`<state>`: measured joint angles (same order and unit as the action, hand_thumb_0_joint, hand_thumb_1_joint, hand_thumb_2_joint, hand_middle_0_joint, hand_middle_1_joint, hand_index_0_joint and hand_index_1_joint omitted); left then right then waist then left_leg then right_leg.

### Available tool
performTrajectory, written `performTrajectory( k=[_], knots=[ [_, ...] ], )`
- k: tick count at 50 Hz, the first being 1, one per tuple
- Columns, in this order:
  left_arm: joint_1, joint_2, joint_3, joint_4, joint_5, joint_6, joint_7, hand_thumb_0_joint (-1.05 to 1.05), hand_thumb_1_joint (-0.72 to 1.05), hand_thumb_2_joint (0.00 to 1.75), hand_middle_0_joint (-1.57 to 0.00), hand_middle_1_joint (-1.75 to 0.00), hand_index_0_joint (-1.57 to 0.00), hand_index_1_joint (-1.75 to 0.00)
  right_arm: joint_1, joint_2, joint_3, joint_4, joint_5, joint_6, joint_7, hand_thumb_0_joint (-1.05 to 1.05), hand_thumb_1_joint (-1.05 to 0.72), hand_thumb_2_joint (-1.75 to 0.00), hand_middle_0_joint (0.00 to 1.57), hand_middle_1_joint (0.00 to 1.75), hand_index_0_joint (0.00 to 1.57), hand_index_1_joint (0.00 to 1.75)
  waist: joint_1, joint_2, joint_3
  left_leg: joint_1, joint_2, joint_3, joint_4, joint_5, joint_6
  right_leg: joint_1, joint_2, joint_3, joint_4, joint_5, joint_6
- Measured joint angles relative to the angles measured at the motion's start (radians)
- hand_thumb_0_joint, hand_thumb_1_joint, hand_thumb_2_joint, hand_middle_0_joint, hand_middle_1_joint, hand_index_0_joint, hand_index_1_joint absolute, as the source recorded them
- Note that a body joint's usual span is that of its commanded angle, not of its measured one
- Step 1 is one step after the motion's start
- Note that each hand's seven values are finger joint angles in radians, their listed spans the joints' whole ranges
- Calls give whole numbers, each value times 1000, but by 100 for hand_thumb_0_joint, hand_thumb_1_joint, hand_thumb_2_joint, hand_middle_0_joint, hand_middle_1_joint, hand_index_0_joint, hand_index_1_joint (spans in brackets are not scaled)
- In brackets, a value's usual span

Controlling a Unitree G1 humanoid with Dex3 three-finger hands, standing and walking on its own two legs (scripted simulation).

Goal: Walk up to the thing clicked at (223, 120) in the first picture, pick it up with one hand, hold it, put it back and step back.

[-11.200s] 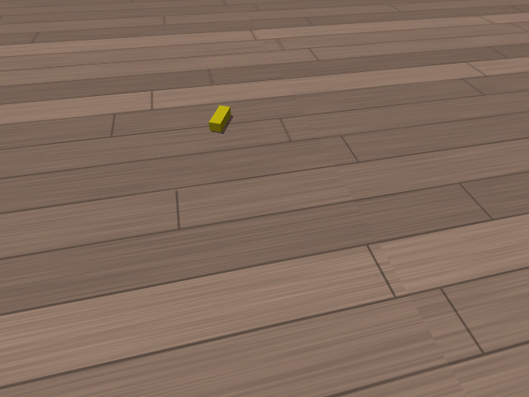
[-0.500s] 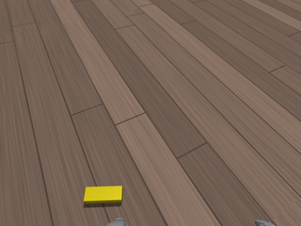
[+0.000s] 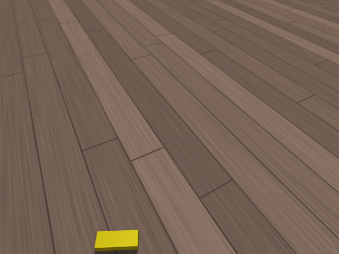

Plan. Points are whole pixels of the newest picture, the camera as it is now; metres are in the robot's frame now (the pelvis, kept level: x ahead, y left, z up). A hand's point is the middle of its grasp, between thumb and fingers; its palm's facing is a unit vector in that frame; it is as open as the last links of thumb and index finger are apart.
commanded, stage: walk up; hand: left
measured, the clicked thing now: (117, 240) +0.38 +0.25 -0.74
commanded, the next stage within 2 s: none
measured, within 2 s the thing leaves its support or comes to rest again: neither
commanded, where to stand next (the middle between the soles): +0.03 -0.02 m, yaw +2 degrees
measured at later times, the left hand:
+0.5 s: hand out of the picture -0.05 +0.23 -0.16, palm faces -0.01 -0.90 -0.43, open 7.4 cm
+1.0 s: hand out of the picture -0.03 +0.27 -0.16, palm faces +0.06 -0.93 -0.35, open 7.4 cm
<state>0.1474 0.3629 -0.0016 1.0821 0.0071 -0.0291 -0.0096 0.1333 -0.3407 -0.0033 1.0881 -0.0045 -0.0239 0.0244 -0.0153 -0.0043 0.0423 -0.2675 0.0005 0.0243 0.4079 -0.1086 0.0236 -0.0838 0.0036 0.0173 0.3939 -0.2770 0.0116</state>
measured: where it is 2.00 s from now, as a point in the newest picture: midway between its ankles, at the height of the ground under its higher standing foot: outside the picture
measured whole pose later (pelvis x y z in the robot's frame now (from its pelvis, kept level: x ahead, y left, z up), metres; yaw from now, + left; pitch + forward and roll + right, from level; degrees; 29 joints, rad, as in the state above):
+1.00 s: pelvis -0.05 -0.01 -0.01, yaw +6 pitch -3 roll +0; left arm 0.29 0.43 0.06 0.90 0.01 0.00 -0.04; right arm 0.28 -0.39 -0.05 0.90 -0.01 -0.06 0.01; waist -0.01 -0.06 0.07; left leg -0.10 0.00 0.00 0.49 -0.34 0.00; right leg -0.43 -0.04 0.03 0.85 -0.38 -0.01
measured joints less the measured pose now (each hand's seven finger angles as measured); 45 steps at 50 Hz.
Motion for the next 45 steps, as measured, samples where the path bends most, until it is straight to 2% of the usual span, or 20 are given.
performTrajectory(
  k=[4,7,10,13,15,18,19,21,22,24,27,29,32,36,37,38,39,40,42,45],
  knots=[
    [-7,-1,-1,13,-4,6,2,1,90,90,-20,-30,-21,-30,-13,-8,-4,12,4,1,-4,1,-90,-90,20,30,21,30,1,-2,2,7,-1,1,-13,3,-1,7,-1,1,-14,4,0],
    [-36,9,7,-13,-18,23,12,1,90,90,-20,-30,-21,-30,-50,-18,-15,-10,17,10,-11,1,-90,-90,20,30,21,30,0,-9,50,-22,-4,2,9,9,2,-43,-4,1,55,-14,-1],
    [-70,24,18,-50,-26,41,19,1,90,90,-20,-30,-21,-30,-90,-26,-30,-44,21,24,-16,1,-90,-90,20,30,21,30,1,-14,108,-54,-2,1,22,28,3,-127,-1,-5,179,-16,-16],
    [-81,35,29,-85,-22,64,18,1,90,90,-20,-30,-21,-30,-113,-35,-44,-84,8,44,-23,1,-90,-90,20,30,21,30,0,-7,134,-94,7,-7,44,44,-1,-214,16,-2,374,-179,-38],
    [-66,33,36,-103,-19,72,14,1,90,90,-20,-30,-21,-30,-121,-44,-51,-109,-4,59,-27,1,-90,-90,20,30,21,30,6,6,130,-128,18,-8,69,48,-7,-237,19,-10,434,-220,-49],
    [-14,31,47,-118,-7,64,9,1,90,90,-20,-30,-21,-30,-132,-57,-57,-136,-9,80,-28,1,-90,-90,20,30,21,30,28,16,105,-195,32,4,153,25,-23,-189,-2,-15,297,-133,-54],
    [-3,22,53,-114,4,61,11,1,90,90,-20,-30,-21,-30,-140,-63,-61,-141,-7,85,-29,1,-90,-90,20,30,21,30,30,31,113,-220,28,-21,210,-48,-24,-194,6,-19,308,-131,-47],
    [20,3,53,-111,23,65,10,1,90,90,-20,-30,-21,-30,-128,-68,-68,-155,-9,90,-32,1,-91,-90,20,30,21,30,28,48,124,-262,-30,-105,365,-250,-24,-201,5,-34,333,-130,-45],
    [33,-2,52,-111,30,64,10,1,90,90,-20,-30,-21,-30,-113,-66,-70,-160,-9,93,-31,1,-91,-90,20,29,21,30,34,45,122,-279,-61,-126,452,-302,-22,-204,-3,-34,331,-124,-47],
    [57,-13,55,-113,37,58,14,1,90,90,-20,-30,-21,-30,-83,-62,-72,-161,-9,94,-24,1,-91,-90,20,29,21,30,48,39,114,-292,-103,-151,607,-320,-25,-204,-15,-28,299,-96,-48],
    [74,-23,62,-116,41,45,17,1,90,90,-20,-30,-21,-30,-18,-66,-71,-156,-4,86,-10,1,-91,-90,20,29,21,30,46,53,93,-253,-110,-175,714,-272,-39,-191,-19,-52,228,-53,-47],
    [85,-24,64,-130,45,30,17,1,90,90,-20,-30,-21,-30,29,-69,-66,-137,-7,82,-5,1,-91,-90,20,29,21,30,46,62,74,-184,-81,-165,653,-269,-45,-179,-22,-73,194,-38,-48],
    [105,-18,69,-166,43,2,5,1,90,90,-20,-30,-21,-30,89,-70,-59,-107,-17,79,9,1,-91,-90,20,30,21,30,47,62,49,-86,-37,-136,509,-324,-43,-158,-35,-108,166,-34,-49],
    [138,12,77,-202,39,-12,-17,1,90,90,-20,-30,-21,-30,116,-64,-57,-97,-24,57,25,1,-91,-90,20,30,21,30,53,28,45,0,0,-73,300,-403,-19,-134,-66,-132,154,-38,-40],
    [146,23,77,-205,38,-8,-21,1,89,90,-21,-30,-21,-30,116,-64,-59,-101,-23,46,28,1,-91,-90,20,30,21,30,53,21,46,20,6,-60,238,-377,-12,-130,-71,-135,156,-40,-33],
    [155,34,77,-206,35,-2,-24,1,89,90,-20,-30,-21,-30,115,-63,-61,-108,-21,33,28,1,-91,-90,20,30,21,30,53,12,47,45,8,-46,164,-309,-7,-131,-76,-134,169,-48,-26],
    [164,47,78,-205,32,7,-25,1,89,90,-20,-30,-21,-30,110,-58,-65,-116,-20,18,26,1,-91,-90,20,30,21,30,56,-10,52,67,-3,-31,122,-204,-11,-137,-90,-122,200,-65,-23],
    [173,59,80,-199,29,19,-23,1,90,90,-20,-30,-21,-30,107,-50,-68,-126,-21,4,21,1,-91,-90,20,30,21,30,58,-38,54,82,-18,-13,115,-180,-17,-153,-103,-96,255,-97,-31],
    [184,65,79,-175,27,46,-18,1,90,90,-20,-30,-21,-30,120,-42,-67,-154,-27,-17,10,1,-90,-90,20,30,21,30,40,-51,26,83,-22,-10,129,-208,-12,-216,-67,-42,406,-181,-35],
    [175,68,68,-163,19,49,-21,1,90,90,-20,-30,-21,-30,143,-40,-59,-173,-20,-27,-1,1,-90,-90,20,30,21,30,14,-48,9,119,-10,-30,99,-216,-1,-290,-26,-6,547,-185,-40]
  ],
)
